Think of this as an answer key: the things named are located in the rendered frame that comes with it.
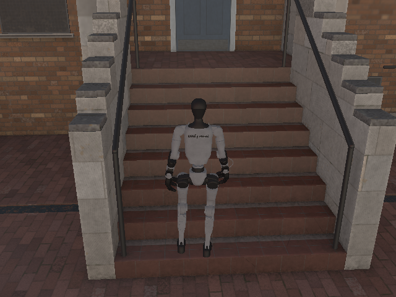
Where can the robot foot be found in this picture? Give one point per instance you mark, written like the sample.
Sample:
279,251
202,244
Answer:
206,252
181,247

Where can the robot right forearm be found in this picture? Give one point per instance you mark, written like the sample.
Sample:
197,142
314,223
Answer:
224,164

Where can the robot right hand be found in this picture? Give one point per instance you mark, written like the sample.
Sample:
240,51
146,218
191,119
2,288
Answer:
221,174

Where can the robot left forearm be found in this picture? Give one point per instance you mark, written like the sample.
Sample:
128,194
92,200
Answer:
170,167

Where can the left robot upper arm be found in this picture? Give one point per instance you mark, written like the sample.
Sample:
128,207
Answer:
176,140

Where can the robot left foot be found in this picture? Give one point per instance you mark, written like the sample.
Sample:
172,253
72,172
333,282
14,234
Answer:
181,247

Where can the right robot upper arm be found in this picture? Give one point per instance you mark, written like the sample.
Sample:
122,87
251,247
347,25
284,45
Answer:
220,141

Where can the robot left hand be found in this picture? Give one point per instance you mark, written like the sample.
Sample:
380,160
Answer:
170,182

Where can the robot right foot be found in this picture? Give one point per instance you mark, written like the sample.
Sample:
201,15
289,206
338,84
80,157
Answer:
206,252

